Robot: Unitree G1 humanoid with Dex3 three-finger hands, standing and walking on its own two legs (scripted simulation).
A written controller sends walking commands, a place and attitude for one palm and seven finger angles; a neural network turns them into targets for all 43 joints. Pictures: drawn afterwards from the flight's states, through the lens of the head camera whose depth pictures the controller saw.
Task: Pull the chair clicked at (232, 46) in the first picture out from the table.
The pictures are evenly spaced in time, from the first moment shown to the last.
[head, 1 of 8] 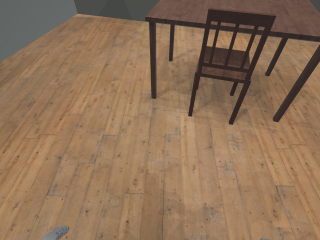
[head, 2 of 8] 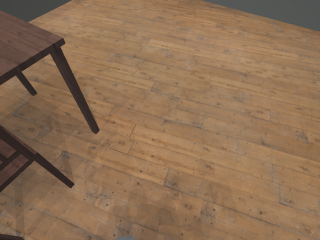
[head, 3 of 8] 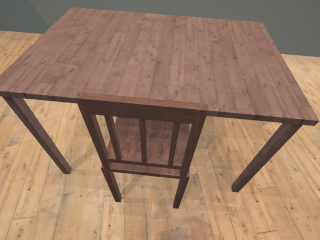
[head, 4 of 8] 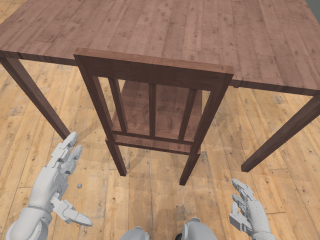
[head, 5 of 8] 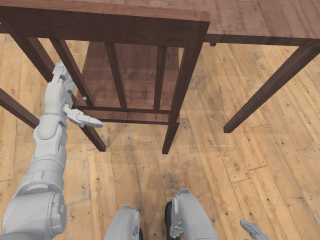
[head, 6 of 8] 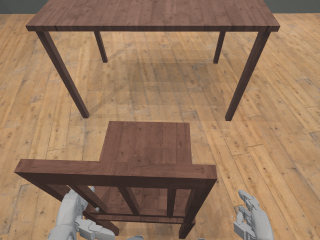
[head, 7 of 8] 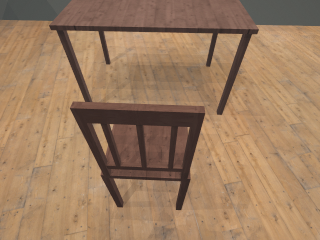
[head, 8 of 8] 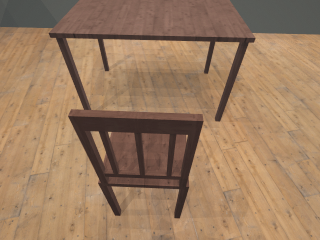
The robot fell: no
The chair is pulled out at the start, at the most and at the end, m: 0.00 0.66 0.64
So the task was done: yes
